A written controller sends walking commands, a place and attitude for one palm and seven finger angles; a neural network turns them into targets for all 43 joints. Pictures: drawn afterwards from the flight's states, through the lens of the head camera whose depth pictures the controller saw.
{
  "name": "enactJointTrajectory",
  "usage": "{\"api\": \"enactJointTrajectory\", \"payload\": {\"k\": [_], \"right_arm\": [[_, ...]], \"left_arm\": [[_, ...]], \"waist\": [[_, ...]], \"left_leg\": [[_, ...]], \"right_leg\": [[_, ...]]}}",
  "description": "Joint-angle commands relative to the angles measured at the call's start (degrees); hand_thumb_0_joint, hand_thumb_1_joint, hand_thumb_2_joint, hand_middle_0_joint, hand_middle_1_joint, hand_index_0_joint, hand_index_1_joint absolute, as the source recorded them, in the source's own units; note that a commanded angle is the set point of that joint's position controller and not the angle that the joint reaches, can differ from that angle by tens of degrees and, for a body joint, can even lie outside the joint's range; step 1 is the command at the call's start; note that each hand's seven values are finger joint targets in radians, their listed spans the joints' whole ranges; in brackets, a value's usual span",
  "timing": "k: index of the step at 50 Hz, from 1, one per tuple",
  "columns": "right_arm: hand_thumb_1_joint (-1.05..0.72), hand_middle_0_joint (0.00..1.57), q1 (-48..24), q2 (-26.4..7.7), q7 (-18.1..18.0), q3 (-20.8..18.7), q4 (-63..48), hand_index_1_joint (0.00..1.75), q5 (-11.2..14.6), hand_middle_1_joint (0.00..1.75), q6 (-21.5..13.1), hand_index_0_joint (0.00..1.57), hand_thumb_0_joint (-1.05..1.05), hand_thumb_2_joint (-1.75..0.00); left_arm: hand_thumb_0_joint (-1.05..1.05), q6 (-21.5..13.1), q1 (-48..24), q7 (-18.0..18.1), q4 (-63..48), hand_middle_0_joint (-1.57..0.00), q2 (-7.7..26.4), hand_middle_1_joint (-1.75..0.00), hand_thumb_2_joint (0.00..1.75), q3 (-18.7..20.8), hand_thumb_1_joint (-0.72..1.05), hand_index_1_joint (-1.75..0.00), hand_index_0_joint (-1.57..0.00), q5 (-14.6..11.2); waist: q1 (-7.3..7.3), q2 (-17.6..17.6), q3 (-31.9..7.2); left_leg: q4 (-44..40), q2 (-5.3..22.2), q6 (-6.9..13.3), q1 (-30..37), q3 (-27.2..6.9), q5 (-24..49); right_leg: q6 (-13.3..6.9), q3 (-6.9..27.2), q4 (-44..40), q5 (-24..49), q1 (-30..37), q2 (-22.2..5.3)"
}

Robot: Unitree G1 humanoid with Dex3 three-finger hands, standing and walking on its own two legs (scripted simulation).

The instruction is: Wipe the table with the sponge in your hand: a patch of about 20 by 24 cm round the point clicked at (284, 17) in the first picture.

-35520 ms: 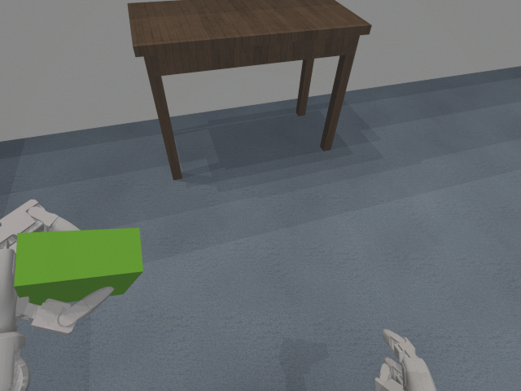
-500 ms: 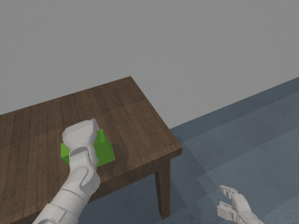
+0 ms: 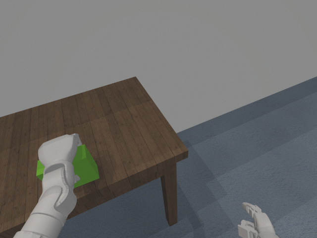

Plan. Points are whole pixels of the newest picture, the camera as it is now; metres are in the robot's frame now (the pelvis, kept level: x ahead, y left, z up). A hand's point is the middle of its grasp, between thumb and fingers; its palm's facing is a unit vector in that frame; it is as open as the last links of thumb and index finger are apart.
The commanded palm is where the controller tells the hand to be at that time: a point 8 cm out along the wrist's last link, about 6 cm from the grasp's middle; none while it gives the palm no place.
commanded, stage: wipe forward along the middle lane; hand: left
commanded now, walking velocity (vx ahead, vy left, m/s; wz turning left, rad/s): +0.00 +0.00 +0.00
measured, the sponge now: (72, 173) +0.28 +0.28 +0.01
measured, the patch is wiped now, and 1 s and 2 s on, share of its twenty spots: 0.90 0.90 0.90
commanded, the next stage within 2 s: slide back across to the first lane in 1.58 s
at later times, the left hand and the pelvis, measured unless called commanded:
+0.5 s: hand (64, 144) +0.34 +0.32 +0.05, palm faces -0.08 -0.02 -1.00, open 9.4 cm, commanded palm +0.33 +0.33 +0.09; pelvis -0.01 +0.00 -0.01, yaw +2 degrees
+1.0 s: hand (61, 134) +0.38 +0.35 +0.05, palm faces -0.07 -0.01 -1.00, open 9.4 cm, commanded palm +0.37 +0.35 +0.09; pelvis -0.01 +0.02 -0.01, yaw +1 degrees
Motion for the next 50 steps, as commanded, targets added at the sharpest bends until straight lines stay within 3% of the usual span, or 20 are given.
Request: {"api": "enactJointTrajectory", "payload": {"k": [1,6,9,11,12,14,17,19,21,23,24,27,29,32,39,43,44,47,49,50], "right_arm": [[-0.9,0.2,-10.0,-6.2,-0.9,-2.2,-8.5,0.3,-0.1,0.3,-3.5,0.2,0.0,-0.9],[-0.9,0.2,-8.2,-6.5,-1.9,-2.3,-6.9,0.3,0.0,0.3,-4.6,0.2,0.0,-0.9],[-0.9,0.2,-6.8,-6.8,-2.3,-2.3,-6.1,0.3,-0.1,0.3,-4.9,0.2,0.0,-0.9],[-0.9,0.2,-5.1,-6.8,-2.5,-2.4,-5.4,0.3,0.0,0.3,-5.2,0.2,0.0,-0.9],[-0.9,0.2,-4.3,-6.8,-2.4,-2.4,-5.5,0.3,0.0,0.3,-5.2,0.2,0.0,-0.9],[-0.9,0.2,-3.4,-7.2,-2.4,-2.6,-5.3,0.3,-0.2,0.3,-5.2,0.2,0.0,-0.9],[-0.9,0.2,-1.6,-7.1,-2.4,-2.7,-5.1,0.3,0.0,0.3,-5.2,0.2,0.0,-0.9],[-0.9,0.2,-0.9,-7.5,-2.2,-2.9,-5.0,0.3,-0.2,0.3,-5.0,0.2,0.0,-0.9],[-0.9,0.2,0.4,-7.3,-1.9,-2.9,-4.9,0.3,0.0,0.3,-5.0,0.2,0.0,-0.9],[-0.9,0.2,0.9,-7.5,-1.8,-3.1,-4.8,0.3,0.0,0.3,-4.8,0.2,0.0,-0.9],[-0.9,0.2,1.2,-7.7,-1.7,-3.1,-4.8,0.3,-0.1,0.3,-4.6,0.2,0.0,-0.9],[-0.9,0.2,2.8,-7.8,-1.2,-3.5,-4.6,0.3,0.0,0.3,-4.6,0.2,0.0,-0.9],[-0.9,0.2,3.2,-8.1,-1.2,-3.6,-4.5,0.3,0.1,0.3,-4.3,0.2,0.0,-0.9],[-0.9,0.2,4.6,-8.2,-0.9,-3.7,-3.8,0.3,0.2,0.3,-4.3,0.2,0.0,-0.9],[-0.9,0.2,6.2,-8.1,0.0,-4.3,-3.8,0.3,0.2,0.3,-3.9,0.2,0.0,-0.9],[-0.9,0.2,7.3,-8.6,0.1,-4.2,-2.9,0.3,0.2,0.3,-3.7,0.2,0.0,-0.9],[-0.9,0.2,7.3,-8.5,0.1,-4.1,-3.0,0.3,0.2,0.3,-3.7,0.2,0.0,-0.9],[-0.9,0.2,7.8,-8.5,0.3,-4.0,-2.5,0.3,0.3,0.3,-3.5,0.2,0.0,-0.9],[-0.9,0.2,7.9,-8.4,0.2,-3.9,-2.9,0.3,0.2,0.3,-3.5,0.2,0.0,-0.9],[-0.9,0.2,8.3,-8.4,0.2,-3.7,-2.6,0.3,0.3,0.3,-3.4,0.2,0.0,-0.9]], "left_arm": [[0.0,-1.3,-15.5,2.1,-5.6,-1.2,14.0,-1.6,1.3,7.4,0.1,-1.6,-1.2,1.9],[0.0,-3.5,-24.6,2.0,0.7,-1.2,14.2,-1.6,1.3,5.9,0.1,-1.6,-1.2,2.7],[0.0,-5.5,-27.4,1.8,5.0,-1.2,16.9,-1.6,1.3,7.7,0.1,-1.6,-1.2,4.0],[0.0,-6.4,-29.4,1.9,10.0,-1.2,16.0,-1.6,1.3,6.4,0.1,-1.6,-1.2,4.4],[0.0,-7.1,-30.0,1.9,11.4,-1.2,15.0,-1.6,1.3,5.5,0.1,-1.6,-1.2,4.4],[0.0,-8.3,-30.6,2.1,13.6,-1.2,18.4,-1.6,1.3,8.6,0.1,-1.6,-1.2,4.7],[0.0,-10.1,-34.7,2.7,16.9,-1.2,18.7,-1.6,1.3,7.8,0.1,-1.6,-1.2,4.9],[0.0,-10.8,-33.6,2.9,18.8,-1.2,21.7,-1.6,1.3,10.9,0.1,-1.6,-1.2,5.0],[0.0,-11.7,-35.2,3.3,20.5,-1.2,21.4,-1.6,1.3,10.1,0.1,-1.6,-1.2,4.9],[0.0,-12.3,-36.8,3.4,21.9,-1.2,20.7,-1.6,1.3,9.2,0.1,-1.6,-1.2,5.2],[0.0,-12.4,-36.4,3.5,22.3,-1.2,22.7,-1.6,1.3,11.1,0.1,-1.6,-1.2,5.1],[0.0,-13.2,-37.4,3.8,24.2,-1.2,21.3,-1.6,1.3,9.6,0.1,-1.6,-1.2,5.4],[0.0,-13.6,-37.3,3.8,25.3,-1.2,23.8,-1.6,1.3,11.8,0.1,-1.6,-1.2,5.3],[0.0,-14.7,-41.3,4.3,27.7,-1.2,23.2,-1.6,1.3,10.4,0.1,-1.6,-1.2,6.0],[0.0,-15.9,-41.9,5.7,29.5,-1.2,22.0,-1.6,1.3,10.5,0.1,-1.6,-1.2,5.9],[0.0,-15.6,-46.2,6.8,33.3,-1.2,24.2,-1.6,1.3,10.6,0.1,-1.6,-1.2,7.0],[0.0,-15.7,-47.1,6.9,33.3,-1.2,25.1,-1.6,1.3,11.4,0.1,-1.6,-1.2,6.9],[0.0,-15.2,-49.1,7.3,36.2,-1.2,25.0,-1.6,1.3,10.2,0.1,-1.6,-1.2,8.0],[0.0,-15.3,-51.0,7.2,36.2,-1.2,25.7,-1.6,1.3,10.4,0.1,-1.6,-1.2,7.9],[0.0,-15.2,-52.1,7.3,37.6,-1.2,25.4,-1.6,1.3,9.3,0.1,-1.6,-1.2,8.3]], "waist": [[0.33,-6.2,-8.1],[-1.46,-6.4,-5.9],[-1.01,-5.1,-7.6],[-2.1,-7.3,-7.2],[-2.28,-7.8,-8.0],[-1.28,-6.9,-10.4],[-2.72,-7.4,-11.3],[-1.54,-7.4,-12.9],[-2.41,-7.5,-12.9],[-3.13,-6.7,-12.3],[-2.24,-5.5,-13.3],[-3.28,-6.3,-13.5],[-2.68,-6.4,-13.9],[-4.26,-7.0,-11.9],[-3.4,-5.3,-15.6],[-5.15,-6.8,-13.5],[-4.53,-6.0,-13.9],[-5.36,-5.3,-12.8],[-5.1,-4.0,-14.9],[-5.81,-3.7,-14.5]], "left_leg": [[-2.1,-3.4,3.0,-2.8,1.0,11.5],[-1.8,-3.4,3.2,-3.8,1.0,7.6],[-1.6,-3.5,3.0,-5.0,0.8,6.7],[-0.6,-3.4,3.0,-6.5,1.1,5.4],[-0.4,-3.5,3.0,-7.1,1.0,5.2],[-0.1,-3.4,2.8,-8.1,0.7,5.8],[1.3,-3.5,3.1,-9.8,1.0,5.9],[1.4,-3.4,3.0,-10.8,0.6,7.0],[2.1,-3.4,3.1,-11.2,0.9,7.4],[2.4,-3.4,3.2,-11.6,1.0,7.4],[1.9,-3.3,3.1,-11.9,0.7,7.9],[2.7,-3.1,3.4,-11.6,1.1,8.9],[2.3,-3.1,3.3,-12.5,0.7,9.1],[2.8,-2.9,3.6,-12.8,0.9,8.1],[3.1,-2.7,3.3,-11.6,0.4,11.8],[3.3,-2.5,3.4,-13.0,0.3,9.1],[2.8,-2.5,3.4,-13.2,0.0,9.5],[3.2,-2.4,3.3,-13.4,-0.1,8.0],[2.8,-2.3,3.1,-12.9,-0.5,8.5],[3.0,-2.2,3.2,-12.8,-0.5,7.9]], "right_leg": [[0.9,3.8,-4.9,18.8,7.8,-1.4],[1.4,3.0,-5.7,12.3,3.3,-1.6],[1.0,3.3,-5.5,10.6,2.7,-1.5],[1.5,2.5,-5.0,9.5,1.4,-1.8],[1.6,2.6,-4.7,9.8,1.6,-1.9],[1.2,3.2,-4.3,10.9,2.6,-1.9],[1.9,3.1,-3.4,12.8,2.8,-2.3],[1.6,3.6,-3.2,14.8,4.0,-2.2],[2.0,2.9,-2.6,16.3,3.9,-2.3],[2.0,2.8,-2.5,16.5,2.8,-2.3],[1.6,3.1,-2.5,16.6,3.3,-2.1],[1.8,2.2,-2.0,18.5,2.7,-2.1],[1.6,2.4,-2.1,18.5,3.4,-2.0],[1.8,1.6,-2.0,16.8,0.7,-1.9],[1.1,0.7,-0.9,19.7,0.5,-1.5],[1.5,0.3,-1.0,15.8,-2.2,-1.4],[1.2,0.3,-1.0,15.8,-1.9,-1.3],[1.2,0.0,-0.9,13.3,-4.3,-1.2],[0.9,-0.1,-0.8,12.7,-4.0,-1.1],[1.0,-0.2,-0.6,11.9,-4.9,-1.1]]}}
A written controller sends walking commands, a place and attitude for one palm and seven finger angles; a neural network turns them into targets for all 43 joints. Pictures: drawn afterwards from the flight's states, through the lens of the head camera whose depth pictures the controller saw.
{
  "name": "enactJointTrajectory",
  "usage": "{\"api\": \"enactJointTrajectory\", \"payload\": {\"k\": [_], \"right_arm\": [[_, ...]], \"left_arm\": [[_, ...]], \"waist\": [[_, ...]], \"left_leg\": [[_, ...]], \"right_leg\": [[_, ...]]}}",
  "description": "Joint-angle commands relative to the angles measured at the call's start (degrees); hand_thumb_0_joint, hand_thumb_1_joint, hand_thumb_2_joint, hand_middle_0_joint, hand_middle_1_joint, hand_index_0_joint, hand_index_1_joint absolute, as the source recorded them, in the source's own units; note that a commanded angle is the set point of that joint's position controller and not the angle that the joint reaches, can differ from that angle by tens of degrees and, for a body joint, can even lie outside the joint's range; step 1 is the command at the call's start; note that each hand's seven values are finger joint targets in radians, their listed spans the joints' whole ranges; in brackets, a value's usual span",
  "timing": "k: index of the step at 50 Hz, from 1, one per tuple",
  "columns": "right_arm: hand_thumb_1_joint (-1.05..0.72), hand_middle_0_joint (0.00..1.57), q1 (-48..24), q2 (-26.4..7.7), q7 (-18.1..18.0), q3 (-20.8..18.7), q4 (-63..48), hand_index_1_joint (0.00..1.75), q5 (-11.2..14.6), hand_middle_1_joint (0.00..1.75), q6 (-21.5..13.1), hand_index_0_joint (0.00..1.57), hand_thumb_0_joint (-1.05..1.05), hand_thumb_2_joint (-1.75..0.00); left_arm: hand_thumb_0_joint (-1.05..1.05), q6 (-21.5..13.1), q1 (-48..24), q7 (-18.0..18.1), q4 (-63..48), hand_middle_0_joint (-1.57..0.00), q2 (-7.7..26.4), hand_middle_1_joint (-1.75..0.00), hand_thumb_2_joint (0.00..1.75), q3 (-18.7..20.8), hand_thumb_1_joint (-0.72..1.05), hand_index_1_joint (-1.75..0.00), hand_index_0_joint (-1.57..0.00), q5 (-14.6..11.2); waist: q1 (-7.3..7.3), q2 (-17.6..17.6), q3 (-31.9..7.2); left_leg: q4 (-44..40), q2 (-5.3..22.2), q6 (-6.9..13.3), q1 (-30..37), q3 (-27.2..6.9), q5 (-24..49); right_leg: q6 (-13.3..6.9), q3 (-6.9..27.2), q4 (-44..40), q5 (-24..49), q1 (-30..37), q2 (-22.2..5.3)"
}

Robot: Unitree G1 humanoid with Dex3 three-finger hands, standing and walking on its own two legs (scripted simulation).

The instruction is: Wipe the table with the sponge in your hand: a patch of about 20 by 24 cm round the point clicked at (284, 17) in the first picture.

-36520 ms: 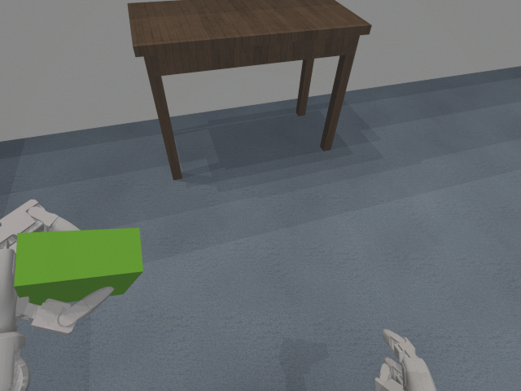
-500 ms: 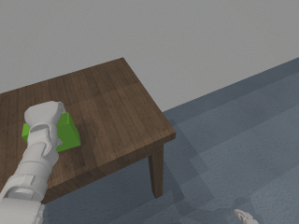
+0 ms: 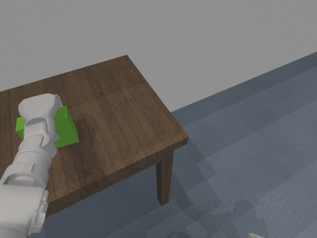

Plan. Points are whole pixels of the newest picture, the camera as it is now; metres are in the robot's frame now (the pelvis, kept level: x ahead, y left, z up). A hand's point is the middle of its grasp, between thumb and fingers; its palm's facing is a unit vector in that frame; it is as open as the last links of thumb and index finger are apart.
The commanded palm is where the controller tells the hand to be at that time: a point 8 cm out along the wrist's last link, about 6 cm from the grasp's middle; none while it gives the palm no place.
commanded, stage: wipe forward along the middle lane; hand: left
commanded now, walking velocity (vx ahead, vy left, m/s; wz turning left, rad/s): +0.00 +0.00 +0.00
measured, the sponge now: (52, 134) +0.39 +0.32 +0.02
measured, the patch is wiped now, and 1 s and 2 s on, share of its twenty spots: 0.90 0.90 0.95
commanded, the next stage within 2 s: slide back across to the first lane in 0.58 s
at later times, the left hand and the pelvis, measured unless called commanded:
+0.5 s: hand (47, 106) +0.46 +0.34 +0.06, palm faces -0.13 +0.02 -0.99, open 9.4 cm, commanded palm +0.45 +0.33 +0.10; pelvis +0.01 +0.01 -0.01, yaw -1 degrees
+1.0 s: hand (38, 104) +0.46 +0.37 +0.06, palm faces -0.11 +0.00 -0.99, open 9.4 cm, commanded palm +0.45 +0.38 +0.12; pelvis +0.03 +0.01 +0.00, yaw -2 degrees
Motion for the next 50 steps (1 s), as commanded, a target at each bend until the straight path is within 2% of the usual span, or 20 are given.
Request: {"api": "enactJointTrajectory", "payload": {"k": [1,4,7,9,12,14,19,20,23,24,26,29,31,33,35,39,43,46,47,50], "right_arm": [[-0.9,0.2,0.5,-8.8,-0.5,-2.6,-5.3,0.3,-0.2,0.3,-1.8,0.2,0.0,-0.9],[-0.9,0.2,1.1,-9.0,-0.6,-2.4,-5.3,0.3,-0.2,0.3,-1.7,0.2,0.0,-0.9],[-0.9,0.2,2.6,-9.1,-0.5,-2.5,-4.7,0.3,-0.3,0.3,-2.0,0.2,0.0,-0.9],[-0.9,0.2,3.0,-9.3,-0.7,-2.3,-4.8,0.3,-0.3,0.3,-1.9,0.2,0.0,-0.9],[-0.9,0.2,4.9,-9.2,-0.5,-2.6,-4.1,0.3,-0.4,0.3,-2.2,0.2,0.0,-0.9],[-0.9,0.2,5.4,-9.2,-0.4,-2.7,-4.0,0.3,-0.5,0.3,-2.4,0.2,0.0,-0.9],[-0.9,0.2,7.5,-9.5,-0.3,-2.8,-3.3,0.3,-0.5,0.3,-2.4,0.2,0.0,-0.9],[-0.9,0.2,8.3,-9.5,-0.2,-2.9,-3.0,0.3,-0.5,0.3,-2.5,0.2,0.0,-0.9],[-0.9,0.2,9.6,-9.9,0.0,-3.0,-2.6,0.3,-0.7,0.3,-2.2,0.2,0.0,-0.9],[-0.9,0.2,9.4,-9.8,0.0,-2.9,-2.8,0.3,-0.7,0.3,-2.3,0.2,0.0,-0.9],[-0.9,0.2,10.8,-10.0,0.3,-3.2,-2.3,0.3,-1.0,0.3,-2.1,0.2,0.0,-0.9],[-0.9,0.2,11.1,-9.8,0.4,-3.3,-2.5,0.3,-0.9,0.3,-2.1,0.2,0.0,-0.9],[-0.9,0.2,12.1,-10.3,0.5,-3.3,-2.1,0.3,-1.0,0.3,-1.8,0.2,0.0,-0.9],[-0.9,0.2,12.4,-10.4,0.5,-3.3,-2.1,0.3,-0.9,0.3,-1.7,0.2,0.0,-0.9],[-0.9,0.2,12.5,-10.2,0.6,-3.3,-2.4,0.3,-0.9,0.3,-1.7,0.2,0.0,-0.9],[-0.9,0.2,11.6,-10.1,0.7,-3.5,-3.6,0.3,-1.1,0.3,-1.1,0.2,0.0,-0.9],[-0.9,0.2,10.5,-10.5,0.8,-3.2,-3.9,0.3,-0.8,0.3,-0.3,0.2,0.0,-0.9],[-0.9,0.2,9.3,-10.6,0.8,-3.1,-3.9,0.3,-0.8,0.3,0.2,0.2,0.0,-0.9],[-0.9,0.2,9.0,-10.7,0.8,-3.1,-4.0,0.3,-0.7,0.3,0.3,0.2,0.0,-0.9],[-0.9,0.2,8.0,-10.7,0.7,-3.0,-4.3,0.3,-0.5,0.3,0.5,0.2,0.0,-0.9]], "left_arm": [[0.0,2.1,-22.0,2.7,-2.5,-1.2,16.8,-1.6,1.3,0.9,0.1,-1.6,-1.2,2.9],[0.0,1.8,-24.3,2.5,-1.2,-1.2,19.6,-1.6,1.3,2.7,0.1,-1.6,-1.2,2.7],[0.0,1.4,-27.3,2.5,0.9,-1.2,17.4,-1.6,1.3,-0.2,0.1,-1.6,-1.2,3.5],[0.0,1.1,-29.6,2.5,1.3,-1.2,21.1,-1.6,1.3,2.0,0.1,-1.6,-1.2,3.7],[0.0,0.8,-30.9,2.7,3.4,-1.2,18.5,-1.6,1.3,-0.1,0.1,-1.6,-1.2,3.8],[0.0,0.4,-31.7,2.4,3.4,-1.2,18.9,-1.6,1.3,0.5,0.1,-1.6,-1.2,3.3],[0.0,0.0,-34.3,2.1,4.6,-1.2,21.1,-1.6,1.3,1.4,0.1,-1.6,-1.2,2.8],[0.0,-0.2,-34.1,2.2,5.4,-1.2,20.2,-1.6,1.3,0.4,0.1,-1.6,-1.2,3.1],[0.0,-0.3,-32.8,2.0,6.7,-1.2,23.0,-1.6,1.3,2.3,0.1,-1.6,-1.2,3.8],[0.0,-0.8,-34.8,1.7,5.4,-1.2,22.7,-1.6,1.3,1.7,0.1,-1.6,-1.2,3.8],[0.0,-0.9,-32.6,1.8,7.3,-1.2,22.5,-1.6,1.3,1.8,0.1,-1.6,-1.2,4.4],[0.0,-1.3,-35.0,1.5,5.9,-1.2,21.4,-1.6,1.3,0.9,0.1,-1.6,-1.2,4.0],[0.0,-1.3,-33.8,1.7,7.5,-1.2,24.3,-1.6,1.3,2.8,0.1,-1.6,-1.2,4.3],[0.0,-1.5,-35.1,1.9,7.5,-1.2,25.0,-1.6,1.3,3.2,0.1,-1.6,-1.2,4.1],[0.0,-1.8,-32.3,1.5,7.9,-1.2,24.5,-1.6,1.3,3.2,0.1,-1.6,-1.2,3.9],[0.0,-2.8,-32.3,1.2,1.8,-1.2,29.3,-1.6,1.3,6.8,0.1,-1.6,-1.2,4.2],[0.0,-2.7,-30.1,1.3,1.1,-1.2,31.3,-1.6,1.3,8.0,0.1,-1.6,-1.2,4.4],[0.0,-2.6,-26.7,1.4,0.8,-1.2,34.4,-1.6,1.3,11.0,0.1,-1.6,-1.2,4.2],[0.0,-2.5,-27.4,1.2,0.4,-1.2,34.4,-1.6,1.3,10.7,0.1,-1.6,-1.2,4.3],[0.0,-2.7,-26.4,0.3,0.1,-1.2,34.2,-1.6,1.3,10.4,0.1,-1.6,-1.2,4.1]], "waist": [[-1.5,-1.3,-11.5],[-1.16,-1.1,-13.6],[-3.01,-1.7,-12.2],[-2.33,-0.1,-13.7],[-3.74,-0.9,-14.0],[-3.13,0.5,-16.0],[-3.81,0.1,-17.8],[-4.54,-0.4,-17.3],[-3.87,-0.3,-17.9],[-4.13,1.5,-18.3],[-4.14,1.1,-17.7],[-4.77,1.3,-18.2],[-4.6,0.2,-18.1],[-5.18,-0.7,-18.3],[-4.52,0.1,-19.3],[-2.16,3.8,-25.1],[-2.01,3.0,-21.9],[-0.52,3.7,-22.5],[-1.18,2.9,-21.4],[-0.87,3.7,-20.1]], "left_leg": [[-4.1,-1.1,1.7,2.6,0.8,8.3],[-4.1,-0.9,1.4,2.1,0.3,8.9],[-3.6,-0.7,1.5,2.1,0.0,7.3],[-3.9,-0.5,1.3,1.5,-0.4,7.2],[-2.7,-0.3,1.3,2.1,-0.5,7.8],[-2.7,0.0,1.0,2.6,-0.8,10.2],[-1.8,0.2,1.1,2.2,-0.8,11.8],[-1.4,0.1,1.3,2.4,-0.6,12.0],[-0.7,0.0,1.2,1.4,-0.5,12.9],[-0.8,0.3,1.1,2.0,-0.7,14.7],[0.1,0.3,1.0,2.1,-0.7,15.6],[0.2,0.6,1.0,2.9,-0.8,17.6],[0.8,0.3,1.0,1.8,-0.8,17.3],[1.2,0.2,1.3,0.9,-0.4,16.5],[1.2,0.2,1.2,1.9,-0.3,18.3],[1.5,0.1,1.1,4.6,0.0,24.0],[0.8,-0.3,1.3,3.2,0.3,22.0],[0.6,-0.7,1.4,3.6,0.6,24.1],[0.5,-0.7,1.6,3.0,0.9,23.3],[-0.5,-0.8,1.5,4.0,0.7,23.5]], "right_leg": [[-0.7,1.0,-4.3,11.1,7.4,0.0],[-1.0,1.1,-4.2,11.2,7.9,0.0],[-0.7,0.7,-4.0,9.0,4.5,0.2],[-1.0,1.0,-4.0,8.5,4.8,0.3],[-0.8,0.5,-3.3,8.7,2.8,0.5],[-1.1,0.5,-2.9,10.5,3.2,0.6],[-0.9,0.7,-2.4,12.6,3.8,0.7],[-0.6,0.7,-2.3,12.8,3.2,0.8],[-0.8,0.7,-2.2,14.0,3.7,0.9],[-1.0,0.7,-1.8,15.1,3.2,0.9],[-1.0,0.5,-1.3,15.4,2.2,1.2],[-1.1,0.4,-1.5,16.8,2.0,1.3],[-0.9,0.4,-1.0,16.9,2.2,1.4],[-0.6,0.7,-1.3,17.5,2.6,1.3],[-0.7,0.7,-0.9,18.9,3.6,1.3],[-1.1,1.1,-0.2,24.3,8.2,1.2],[-0.9,1.0,-1.0,23.9,9.6,1.2],[-0.9,1.0,-0.9,25.7,12.2,1.1],[-0.8,1.1,-1.4,26.5,12.6,1.0],[-0.9,0.9,-1.9,26.0,13.1,0.8]]}}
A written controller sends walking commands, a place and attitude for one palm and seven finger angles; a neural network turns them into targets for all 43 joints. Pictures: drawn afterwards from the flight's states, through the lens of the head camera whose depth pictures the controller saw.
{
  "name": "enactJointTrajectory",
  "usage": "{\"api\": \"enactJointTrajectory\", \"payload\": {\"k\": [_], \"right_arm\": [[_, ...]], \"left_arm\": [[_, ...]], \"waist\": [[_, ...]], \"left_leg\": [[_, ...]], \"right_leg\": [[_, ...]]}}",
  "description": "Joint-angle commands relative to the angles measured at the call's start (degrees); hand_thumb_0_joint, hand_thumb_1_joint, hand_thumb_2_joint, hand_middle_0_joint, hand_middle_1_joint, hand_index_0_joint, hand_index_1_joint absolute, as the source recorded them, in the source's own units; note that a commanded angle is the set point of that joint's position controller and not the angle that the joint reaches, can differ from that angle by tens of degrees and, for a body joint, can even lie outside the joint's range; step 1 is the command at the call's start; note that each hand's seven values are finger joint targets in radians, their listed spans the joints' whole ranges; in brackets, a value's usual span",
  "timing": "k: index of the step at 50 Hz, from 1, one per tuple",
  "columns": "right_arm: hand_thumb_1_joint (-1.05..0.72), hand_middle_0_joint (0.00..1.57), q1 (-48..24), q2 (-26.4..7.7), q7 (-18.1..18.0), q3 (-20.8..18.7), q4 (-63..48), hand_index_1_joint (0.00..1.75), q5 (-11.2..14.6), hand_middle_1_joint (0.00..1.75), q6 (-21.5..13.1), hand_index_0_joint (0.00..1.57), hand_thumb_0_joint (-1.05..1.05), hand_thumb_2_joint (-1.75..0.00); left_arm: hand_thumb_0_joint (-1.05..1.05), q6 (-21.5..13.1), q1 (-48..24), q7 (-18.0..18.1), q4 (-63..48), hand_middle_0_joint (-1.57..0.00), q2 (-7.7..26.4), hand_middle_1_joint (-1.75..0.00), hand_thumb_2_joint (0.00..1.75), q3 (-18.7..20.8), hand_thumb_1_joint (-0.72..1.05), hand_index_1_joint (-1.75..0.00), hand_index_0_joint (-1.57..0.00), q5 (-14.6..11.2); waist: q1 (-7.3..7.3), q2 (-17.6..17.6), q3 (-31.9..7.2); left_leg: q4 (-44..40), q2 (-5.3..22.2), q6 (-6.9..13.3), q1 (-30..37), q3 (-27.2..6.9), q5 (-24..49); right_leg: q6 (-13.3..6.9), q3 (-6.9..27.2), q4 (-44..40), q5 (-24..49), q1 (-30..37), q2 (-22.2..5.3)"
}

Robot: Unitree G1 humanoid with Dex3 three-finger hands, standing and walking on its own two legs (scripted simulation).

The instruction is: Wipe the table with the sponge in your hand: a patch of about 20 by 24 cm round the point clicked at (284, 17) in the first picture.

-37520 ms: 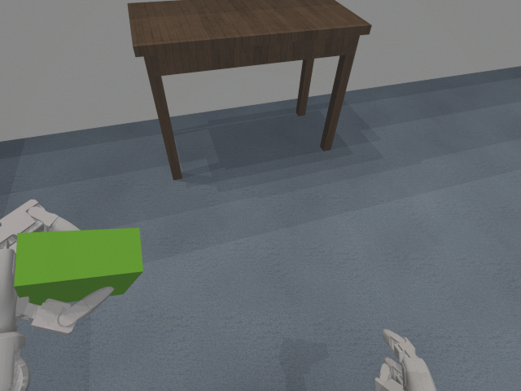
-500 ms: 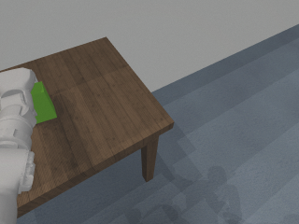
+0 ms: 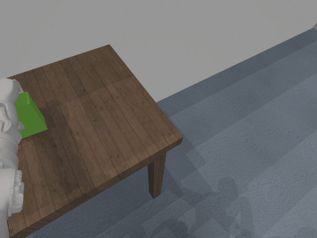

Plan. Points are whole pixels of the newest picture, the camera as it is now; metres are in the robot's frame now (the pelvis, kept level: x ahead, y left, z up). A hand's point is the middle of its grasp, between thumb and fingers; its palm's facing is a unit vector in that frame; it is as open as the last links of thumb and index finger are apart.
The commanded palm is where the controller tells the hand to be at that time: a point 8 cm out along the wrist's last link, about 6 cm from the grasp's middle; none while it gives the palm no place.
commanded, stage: slide back across to the first lane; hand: left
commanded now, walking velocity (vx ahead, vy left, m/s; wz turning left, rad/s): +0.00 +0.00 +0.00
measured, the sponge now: (15, 123) +0.41 +0.38 +0.02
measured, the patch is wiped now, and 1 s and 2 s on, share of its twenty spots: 0.90 0.95 0.95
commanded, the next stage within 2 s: wipe back along the first lane in 0.32 s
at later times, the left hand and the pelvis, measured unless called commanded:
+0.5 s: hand out of the picture +0.39 +0.42 +0.07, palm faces -0.13 +0.00 -0.99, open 9.4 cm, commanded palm +0.37 +0.41 +0.12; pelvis +0.00 +0.02 +0.00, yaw +2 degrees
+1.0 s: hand out of the picture +0.36 +0.40 +0.06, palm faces -0.09 +0.01 -1.00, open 9.4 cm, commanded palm +0.33 +0.38 +0.11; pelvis -0.01 +0.02 +0.00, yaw +1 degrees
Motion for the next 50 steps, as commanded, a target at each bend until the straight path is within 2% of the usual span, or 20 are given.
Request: {"api": "enactJointTrajectory", "payload": {"k": [1,4,7,13,14,19,21,24,25,26,30,33,36,39,41,43,44,47,49,50], "right_arm": [[-0.9,0.2,2.8,-10.0,-0.8,-3.1,-4.1,0.3,0.1,0.3,-1.0,0.2,0.0,-0.9],[-0.9,0.2,2.3,-10.1,-1.3,-3.2,-4.6,0.3,0.1,0.3,-0.8,0.2,0.0,-0.9],[-0.9,0.2,3.2,-10.4,-1.8,-3.7,-4.1,0.3,0.2,0.3,-1.0,0.2,0.0,-0.9],[-0.9,0.2,4.2,-10.3,-2.7,-4.4,-3.6,0.3,-0.1,0.3,-0.8,0.2,0.0,-0.9],[-0.9,0.2,3.8,-10.0,-2.7,-4.4,-4.0,0.3,-0.1,0.3,-1.0,0.2,0.0,-0.9],[-0.9,0.2,3.8,-10.0,-2.1,-4.7,-3.9,0.3,-0.5,0.3,-0.5,0.2,0.0,-0.9],[-0.9,0.2,3.7,-10.5,-1.9,-4.6,-3.5,0.3,-0.8,0.3,0.0,0.2,0.0,-0.9],[-0.9,0.2,3.0,-9.6,-1.3,-4.9,-4.6,0.3,-0.6,0.3,-0.4,0.2,0.0,-0.9],[-0.9,0.2,3.3,-9.9,-1.2,-5.2,-3.9,0.3,-0.7,0.3,-0.4,0.2,0.0,-0.9],[-0.9,0.2,2.9,-9.8,-1.0,-5.2,-4.0,0.3,-0.7,0.3,-0.3,0.2,0.0,-0.9],[-0.9,0.2,1.7,-9.9,-0.9,-4.6,-4.0,0.3,-0.3,0.3,0.0,0.2,0.0,-0.9],[-0.9,0.2,0.9,-9.9,-1.0,-4.1,-4.1,0.3,-0.2,0.3,0.0,0.2,0.0,-0.9],[-0.9,0.2,0.6,-9.7,-1.3,-3.7,-4.1,0.3,-0.2,0.3,-0.2,0.2,0.0,-0.9],[-0.9,0.2,-0.3,-9.2,-1.3,-3.7,-5.3,0.3,-0.2,0.3,-0.5,0.2,0.0,-0.9],[-0.9,0.2,0.0,-9.0,-1.2,-3.7,-5.3,0.3,-0.1,0.3,-0.5,0.2,0.0,-0.9],[-0.9,0.2,-0.3,-9.1,-1.1,-3.8,-5.5,0.3,0.0,0.3,-0.7,0.2,0.0,-0.9],[-0.9,0.2,-0.9,-9.0,-1.2,-3.7,-6.0,0.3,0.0,0.3,-0.8,0.2,0.0,-0.9],[-0.9,0.2,-1.1,-8.9,-1.0,-4.1,-6.0,0.3,0.2,0.3,-0.9,0.2,0.0,-0.9],[-0.9,0.2,-2.1,-9.0,-0.9,-4.0,-6.6,0.3,0.3,0.3,-1.0,0.2,0.0,-0.9],[-0.9,0.2,-2.2,-8.8,-0.9,-3.9,-6.4,0.3,0.4,0.3,-1.0,0.2,0.0,-0.9]], "left_arm": [[0.0,0.8,-19.4,1.3,-9.8,-1.2,24.2,-1.6,1.3,3.1,0.1,-1.6,-1.2,1.1],[0.0,-1.0,-18.4,-0.5,-11.9,-1.2,25.2,-1.6,1.3,4.2,0.1,-1.6,-1.2,0.4],[0.0,-2.8,-18.2,-1.5,-11.9,-1.2,22.8,-1.6,1.3,1.8,0.1,-1.6,-1.2,1.3],[0.0,-7.1,-18.2,-2.6,-15.0,-1.2,22.2,-1.6,1.3,2.0,0.1,-1.6,-1.2,0.7],[0.0,-8.0,-19.5,-2.9,-17.2,-1.2,21.7,-1.6,1.3,1.8,0.1,-1.6,-1.2,0.2],[0.0,-9.5,-17.0,-1.7,-18.1,-1.2,22.9,-1.6,1.3,4.3,0.1,-1.6,-1.2,0.1],[0.0,-9.1,-14.6,-0.7,-15.9,-1.2,24.8,-1.6,1.3,6.2,0.1,-1.6,-1.2,0.2],[0.0,-9.0,-13.9,0.1,-19.3,-1.2,18.9,-1.6,1.3,2.9,0.1,-1.6,-1.2,-0.6],[0.0,-8.5,-10.9,0.7,-18.2,-1.2,19.3,-1.6,1.3,3.8,0.1,-1.6,-1.2,-0.4],[0.0,-7.8,-10.6,0.9,-17.9,-1.2,17.2,-1.6,1.3,2.1,0.1,-1.6,-1.2,-0.5],[0.0,-5.9,-8.9,1.2,-14.8,-1.2,17.5,-1.6,1.3,2.8,0.1,-1.6,-1.2,-1.8],[0.0,-4.5,-11.1,1.1,-12.9,-1.2,15.7,-1.6,1.3,0.1,0.1,-1.6,-1.2,-1.0],[0.0,-4.0,-11.5,0.8,-11.6,-1.2,16.4,-1.6,1.3,-0.3,0.1,-1.6,-1.2,0.2],[0.0,-4.5,-8.1,0.2,-13.5,-1.2,14.9,-1.6,1.3,-0.1,0.1,-1.6,-1.2,-0.2],[0.0,-4.5,-6.7,0.1,-12.8,-1.2,11.6,-1.6,1.3,-2.7,0.1,-1.6,-1.2,-0.7],[0.0,-4.3,-5.2,0.1,-13.0,-1.2,11.2,-1.6,1.3,-2.2,0.1,-1.6,-1.2,-1.3],[0.0,-4.7,-4.2,0.0,-14.3,-1.2,12.7,-1.6,1.3,-0.2,0.1,-1.6,-1.2,-2.1],[0.0,-4.2,-2.4,0.3,-15.6,-1.2,10.1,-1.6,1.3,-1.9,0.1,-1.6,-1.2,-2.7],[0.0,-4.1,0.2,0.2,-17.8,-1.2,11.5,-1.6,1.3,0.2,0.1,-1.6,-1.2,-3.2],[0.0,-3.6,0.3,0.2,-17.7,-1.2,9.2,-1.6,1.3,-2.2,0.1,-1.6,-1.2,-3.1]], "waist": [[2.4,3.8,-19.1],[2.69,3.9,-20.0],[1.32,3.7,-17.3],[1.25,5.6,-18.3],[1.55,7.9,-19.2],[3.16,8.9,-21.6],[3.57,6.9,-21.3],[3.77,8.6,-22.6],[4.17,8.4,-22.7],[3.57,7.0,-21.5],[3.62,2.2,-17.5],[2.87,1.6,-13.2],[3.2,2.7,-12.9],[4.79,4.8,-15.0],[3.9,2.8,-13.8],[3.91,1.1,-12.7],[5.21,2.3,-13.9],[4.39,0.1,-13.5],[6.0,1.7,-14.1],[4.84,1.2,-12.9]], "left_leg": [[-2.8,-1.7,0.9,9.4,0.1,26.6],[-3.1,-1.7,1.0,10.5,0.1,29.6],[-2.7,-1.4,0.9,12.6,-0.5,29.6],[-1.7,-0.9,-0.2,17.2,-1.5,36.0],[-2.0,-0.4,-0.8,19.1,-2.0,39.2],[-1.1,0.2,-2.4,21.0,-3.0,45.7],[-0.7,0.0,-2.4,19.1,-3.0,43.6],[-1.3,0.6,-3.1,21.4,-3.8,46.3],[-0.9,1.0,-3.3,22.7,-4.5,47.1],[-0.9,1.0,-3.3,21.9,-4.5,45.6],[-3.3,-0.1,-2.1,15.9,-3.5,34.6],[-4.8,-0.7,-1.3,13.2,-3.1,25.1],[-5.6,-1.0,-1.1,12.5,-2.9,21.9],[-6.1,-0.9,-1.3,13.4,-2.7,23.7],[-5.6,-0.8,-1.2,13.2,-2.8,22.5],[-5.7,-0.9,-0.8,12.1,-2.5,20.9],[-6.4,-0.8,-0.8,12.3,-2.6,22.0],[-5.9,-0.8,-0.4,12.5,-2.1,21.7],[-6.6,-0.7,-0.8,12.7,-2.5,24.2],[-6.3,-0.8,-0.7,13.1,-2.3,23.9]], "right_leg": [[-1.6,0.1,-1.4,27.1,16.3,-0.3],[-1.8,0.4,-1.8,30.3,18.3,-0.5],[-1.8,-0.3,-2.3,26.9,13.9,-0.1],[-2.3,-0.9,-2.2,26.0,10.6,0.3],[-2.4,-1.0,-2.2,26.2,9.8,0.1],[-2.6,-1.6,-1.2,26.0,8.9,0.4],[-2.3,-1.6,-0.5,24.8,9.1,0.5],[-2.5,-2.0,-0.8,24.5,8.4,0.3],[-2.3,-2.0,-0.5,23.2,7.6,0.5],[-2.2,-2.2,-0.7,22.0,6.9,0.6],[-2.2,-1.8,-1.7,20.3,10.4,0.2],[-2.5,-2.1,-2.6,15.4,8.8,0.2],[-2.8,-1.8,-2.9,13.5,8.9,0.1],[-3.3,-1.3,-3.2,14.8,10.7,0.0],[-2.9,-1.7,-2.9,13.9,9.6,0.1],[-2.8,-1.5,-3.4,13.9,10.0,0.1],[-3.1,-1.2,-3.5,14.8,11.6,0.0],[-2.6,-1.3,-3.5,15.7,11.9,0.0],[-3.1,-1.2,-3.7,16.8,13.2,-0.1],[-2.7,-1.3,-3.4,16.6,12.7,-0.1]]}}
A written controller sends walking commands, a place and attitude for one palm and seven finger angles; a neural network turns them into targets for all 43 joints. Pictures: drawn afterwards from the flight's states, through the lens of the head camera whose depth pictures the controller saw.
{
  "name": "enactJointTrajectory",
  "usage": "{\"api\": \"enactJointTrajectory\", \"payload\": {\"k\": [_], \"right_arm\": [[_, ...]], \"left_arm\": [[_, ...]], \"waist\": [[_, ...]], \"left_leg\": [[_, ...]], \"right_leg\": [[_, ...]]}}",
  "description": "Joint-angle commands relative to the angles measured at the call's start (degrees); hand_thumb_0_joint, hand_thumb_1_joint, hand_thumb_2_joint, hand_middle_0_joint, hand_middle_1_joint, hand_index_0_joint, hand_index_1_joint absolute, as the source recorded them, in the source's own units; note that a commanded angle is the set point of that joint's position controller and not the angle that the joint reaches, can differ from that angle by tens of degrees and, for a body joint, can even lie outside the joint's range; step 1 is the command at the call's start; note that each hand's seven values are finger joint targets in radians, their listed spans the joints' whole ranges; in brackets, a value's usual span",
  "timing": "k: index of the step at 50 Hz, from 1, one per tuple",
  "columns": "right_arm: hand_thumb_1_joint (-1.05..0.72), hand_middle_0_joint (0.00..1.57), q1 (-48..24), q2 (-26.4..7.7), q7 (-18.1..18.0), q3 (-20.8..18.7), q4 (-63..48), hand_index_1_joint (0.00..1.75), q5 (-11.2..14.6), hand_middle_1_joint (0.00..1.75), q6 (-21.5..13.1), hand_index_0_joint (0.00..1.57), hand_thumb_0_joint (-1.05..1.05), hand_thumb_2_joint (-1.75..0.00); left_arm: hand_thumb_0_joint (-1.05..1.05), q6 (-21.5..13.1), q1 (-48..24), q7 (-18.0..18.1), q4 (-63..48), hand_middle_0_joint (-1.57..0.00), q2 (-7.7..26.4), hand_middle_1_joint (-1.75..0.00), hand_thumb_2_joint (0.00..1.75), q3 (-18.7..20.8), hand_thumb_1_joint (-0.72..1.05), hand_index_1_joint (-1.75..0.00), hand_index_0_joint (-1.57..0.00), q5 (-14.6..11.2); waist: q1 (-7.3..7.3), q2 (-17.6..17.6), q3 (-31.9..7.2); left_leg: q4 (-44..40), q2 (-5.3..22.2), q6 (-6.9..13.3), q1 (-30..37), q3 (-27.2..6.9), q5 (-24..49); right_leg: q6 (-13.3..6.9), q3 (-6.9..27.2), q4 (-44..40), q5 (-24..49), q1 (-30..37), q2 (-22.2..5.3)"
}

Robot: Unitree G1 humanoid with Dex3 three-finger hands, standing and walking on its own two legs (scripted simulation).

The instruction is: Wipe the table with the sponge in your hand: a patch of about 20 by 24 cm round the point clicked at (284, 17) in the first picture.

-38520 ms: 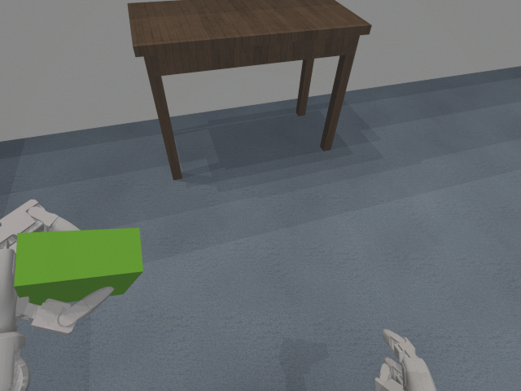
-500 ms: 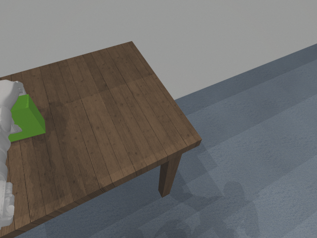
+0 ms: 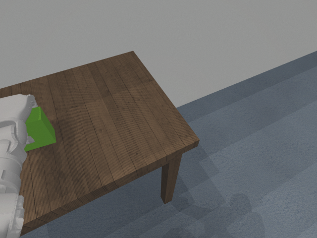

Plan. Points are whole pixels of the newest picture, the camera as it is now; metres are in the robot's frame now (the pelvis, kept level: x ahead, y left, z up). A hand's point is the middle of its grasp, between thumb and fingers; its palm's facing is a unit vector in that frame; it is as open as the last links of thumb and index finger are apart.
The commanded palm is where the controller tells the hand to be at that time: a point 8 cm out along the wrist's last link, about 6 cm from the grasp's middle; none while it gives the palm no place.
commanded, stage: wipe back along the first lane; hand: left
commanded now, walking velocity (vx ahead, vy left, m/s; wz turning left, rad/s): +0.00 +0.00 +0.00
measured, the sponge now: (27, 135) +0.37 +0.39 +0.02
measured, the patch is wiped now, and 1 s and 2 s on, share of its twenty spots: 0.95 0.95 0.95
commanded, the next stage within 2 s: lift the sponge slowly off the table in 1.04 s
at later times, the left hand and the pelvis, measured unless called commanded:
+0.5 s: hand (28, 138) +0.33 +0.34 +0.06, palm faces -0.04 -0.02 -1.00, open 9.4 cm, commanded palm +0.30 +0.33 +0.10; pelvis +0.02 -0.01 +0.00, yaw +1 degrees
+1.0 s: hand (30, 155) +0.29 +0.32 +0.06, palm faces -0.03 -0.03 -1.00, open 9.4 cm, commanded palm +0.25 +0.31 +0.10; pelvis +0.02 -0.01 +0.01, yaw +1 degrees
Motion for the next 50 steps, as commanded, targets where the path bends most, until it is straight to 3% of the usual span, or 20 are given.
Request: {"api": "enactJointTrajectory", "payload": {"k": [1,2,4,9,12,15,17,19,22,28,29,33,34,37,39,43,46,48,49,50], "right_arm": [[-0.9,0.2,-0.9,-9.0,-0.3,-2.9,-5.6,0.3,0.1,0.3,-1.9,0.2,0.0,-0.9],[-0.9,0.2,-1.3,-9.0,-0.2,-2.8,-5.8,0.3,0.2,0.3,-2.0,0.2,0.0,-0.9],[-0.9,0.2,-2.4,-8.9,-0.1,-2.9,-6.4,0.3,0.1,0.3,-2.2,0.2,0.0,-0.9],[-0.9,0.2,-4.4,-8.5,0.2,-3.0,-7.4,0.3,0.2,0.3,-2.1,0.2,0.0,-0.9],[-0.9,0.2,-5.1,-8.4,0.5,-3.0,-7.7,0.3,0.3,0.3,-1.9,0.2,0.0,-0.9],[-0.9,0.2,-6.9,-8.0,0.5,-2.6,-8.6,0.3,0.2,0.3,-2.0,0.2,0.0,-0.9],[-0.9,0.2,-7.4,-8.2,0.5,-2.6,-8.5,0.3,0.1,0.3,-2.1,0.2,0.0,-0.9],[-0.9,0.2,-8.9,-8.1,0.4,-2.1,-9.4,0.3,0.0,0.3,-2.2,0.2,0.0,-0.9],[-0.9,0.2,-9.1,-7.8,0.3,-2.1,-9.2,0.3,0.0,0.3,-2.3,0.2,0.0,-0.9],[-0.9,0.2,-10.8,-7.4,0.1,-1.7,-10.3,0.3,-0.2,0.3,-2.9,0.2,0.0,-0.9],[-0.9,0.2,-11.8,-7.5,0.0,-1.4,-10.6,0.3,-0.3,0.3,-2.9,0.2,0.0,-0.9],[-0.9,0.2,-12.1,-7.2,-0.3,-1.3,-10.7,0.3,-0.3,0.3,-3.3,0.2,0.0,-0.9],[-0.9,0.2,-12.9,-7.4,-0.3,-1.2,-10.9,0.3,-0.3,0.3,-3.3,0.2,0.0,-0.9],[-0.9,0.2,-13.0,-7.1,-0.2,-1.2,-11.1,0.3,-0.3,0.3,-3.6,0.2,0.0,-0.9],[-0.9,0.2,-14.0,-7.3,-0.1,-1.1,-11.6,0.3,-0.5,0.3,-3.9,0.2,0.0,-0.9],[-0.9,0.2,-14.1,-6.9,0.2,-1.3,-11.6,0.3,-0.3,0.3,-4.4,0.2,0.0,-0.9],[-0.9,0.2,-14.9,-7.0,0.3,-1.4,-11.6,0.3,-0.3,0.3,-4.6,0.2,0.0,-0.9],[-0.9,0.2,-15.3,-6.8,0.4,-1.6,-11.8,0.3,-0.4,0.3,-4.9,0.2,0.0,-0.9],[-0.9,0.2,-16.2,-6.8,0.4,-1.5,-12.1,0.3,-0.4,0.3,-4.9,0.2,0.0,-0.9],[-0.9,0.2,-16.0,-6.5,0.4,-1.5,-11.9,0.3,-0.4,0.3,-5.0,0.2,0.0,-0.9]], "left_arm": [[0.0,0.5,-9.9,0.0,-7.4,-1.2,11.1,-1.6,1.3,0.3,0.1,-1.6,-1.2,0.2],[0.0,0.9,-11.6,-0.2,-8.9,-1.2,8.6,-1.6,1.3,-2.4,0.1,-1.6,-1.2,0.4],[0.0,1.6,-9.2,-0.5,-11.6,-1.2,8.6,-1.6,1.3,-1.4,0.1,-1.6,-1.2,-0.1],[0.0,3.9,-3.0,-1.3,-17.5,-1.2,5.7,-1.6,1.3,-2.1,0.1,-1.6,-1.2,-1.9],[0.0,5.3,2.8,-1.6,-20.1,-1.2,5.8,-1.6,1.3,-0.8,0.1,-1.6,-1.2,-2.9],[0.0,6.5,3.9,-2.1,-24.8,-1.2,3.5,-1.6,1.3,-2.6,0.1,-1.6,-1.2,-2.8],[0.0,7.4,4.8,-2.0,-25.1,-1.2,4.2,-1.6,1.3,-1.8,0.1,-1.6,-1.2,-2.3],[0.0,8.0,6.1,-2.3,-27.5,-1.2,5.0,-1.6,1.3,-0.8,0.1,-1.6,-1.2,-2.3],[0.0,9.3,6.9,-2.4,-28.6,-1.2,3.2,-1.6,1.3,-2.5,0.1,-1.6,-1.2,-1.9],[0.0,10.7,12.1,-3.1,-33.2,-1.2,2.3,-1.6,1.3,-2.5,0.1,-1.6,-1.2,-2.6],[0.0,10.8,12.4,-3.4,-34.3,-1.2,3.6,-1.6,1.3,-1.1,0.1,-1.6,-1.2,-2.8],[0.0,11.7,14.3,-3.7,-35.7,-1.2,1.8,-1.6,1.3,-2.6,0.1,-1.6,-1.2,-3.0],[0.0,11.7,14.7,-3.8,-36.8,-1.2,3.5,-1.6,1.3,-0.8,0.1,-1.6,-1.2,-3.1],[0.0,11.9,16.8,-3.9,-39.1,-1.2,1.3,-1.6,1.3,-2.5,0.1,-1.6,-1.2,-3.5],[0.0,11.7,21.1,-3.8,-40.7,-1.2,4.6,-1.6,1.3,1.5,0.1,-1.6,-1.2,-4.1],[0.0,11.8,25.9,-3.7,-43.4,-1.2,1.3,-1.6,1.3,-0.4,0.1,-1.6,-1.2,-4.9],[0.0,12.5,27.0,-3.2,-45.8,-1.2,1.0,-1.6,1.3,0.0,0.1,-1.6,-1.2,-5.4],[0.0,12.8,28.4,-3.0,-47.7,-1.2,-0.7,-1.6,1.3,-1.0,0.1,-1.6,-1.2,-5.5],[0.0,13.0,29.8,-2.8,-48.8,-1.2,0.9,-1.6,1.3,1.1,0.1,-1.6,-1.2,-5.8],[0.0,13.2,31.0,-2.6,-49.3,-1.2,-0.7,-1.6,1.3,-0.3,0.1,-1.6,-1.2,-5.9]], "waist": [[0.81,0.0,-12.9],[-0.17,0.2,-12.0],[1.23,2.1,-13.0],[1.78,1.2,-14.2],[2.06,-1.9,-13.8],[1.9,-0.2,-12.5],[1.96,-2.0,-10.9],[2.97,-0.5,-11.0],[2.22,-1.6,-10.3],[3.06,-1.3,-11.5],[3.45,-1.2,-11.5],[3.1,-1.9,-9.6],[3.66,-1.2,-9.7],[3.44,-1.3,-9.4],[4.94,-0.6,-10.3],[4.68,-1.6,-8.9],[4.75,-2.0,-7.7],[4.77,-2.4,-7.8],[5.59,-1.8,-8.5],[5.33,-1.7,-8.8]], "left_leg": [[-4.5,0.9,-1.8,9.0,-2.1,21.6],[-4.5,1.0,-1.8,9.4,-2.2,21.5],[-4.9,1.1,-1.9,10.7,-2.3,23.7],[-4.3,1.2,-2.0,12.7,-2.2,29.6],[-4.4,0.9,-1.8,12.1,-1.9,29.7],[-4.7,1.0,-1.8,13.5,-2.3,31.6],[-4.9,0.7,-1.7,12.7,-2.0,29.3],[-5.4,0.6,-1.5,12.5,-1.8,29.5],[-5.3,0.3,-1.5,12.9,-1.5,28.7],[-5.2,0.1,-1.4,14.0,-1.5,29.9],[-5.4,0.2,-1.1,13.6,-1.5,29.3],[-5.7,-0.1,-1.0,13.4,-1.0,27.7],[-6.1,0.1,-0.9,13.3,-1.3,27.9],[-6.0,0.0,-0.9,14.1,-1.2,28.5],[-6.1,0.0,-0.7,13.8,-1.2,29.4],[-6.3,0.1,-1.0,13.7,-1.1,30.0],[-6.8,0.3,-0.9,13.9,-1.2,28.3],[-6.9,0.3,-1.0,14.3,-1.2,28.3],[-7.2,0.5,-0.9,14.2,-1.6,28.8],[-7.0,0.4,-1.0,14.8,-1.4,28.8]], "right_leg": [[-3.8,-1.3,-1.8,14.9,8.3,1.7],[-3.8,-1.4,-2.0,14.8,7.1,1.7],[-4.2,-1.1,-2.4,15.7,8.2,1.6],[-4.0,-1.0,-2.4,20.1,10.8,1.4],[-3.5,-1.2,-2.2,22.1,13.4,1.3],[-3.4,-1.3,-2.2,22.1,12.8,1.1],[-3.5,-1.4,-2.6,21.6,12.7,1.2],[-3.9,-0.9,-2.8,22.5,14.2,1.0],[-3.6,-1.2,-2.7,22.7,14.1,0.9],[-3.5,-1.2,-2.6,24.6,16.5,0.7],[-3.7,-0.5,-2.9,25.3,17.2,0.7],[-3.4,-1.1,-3.0,24.8,17.2,0.6],[-3.8,-0.4,-3.3,25.0,17.7,0.6],[-3.5,-1.0,-3.2,25.3,17.7,0.5],[-3.7,0.0,-3.3,27.5,20.0,0.4],[-3.2,-0.7,-3.0,27.5,19.7,0.4],[-3.3,-0.7,-3.4,25.6,19.0,0.6],[-3.2,-0.9,-3.6,25.3,18.9,0.6],[-3.5,-0.1,-3.6,25.3,19.7,0.7],[-3.2,-0.6,-3.3,25.3,19.8,0.5]]}}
